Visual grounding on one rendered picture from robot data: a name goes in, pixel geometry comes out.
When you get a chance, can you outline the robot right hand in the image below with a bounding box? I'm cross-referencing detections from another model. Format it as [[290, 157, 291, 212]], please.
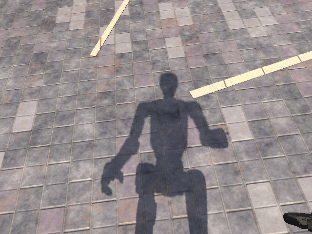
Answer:
[[283, 213, 312, 232]]

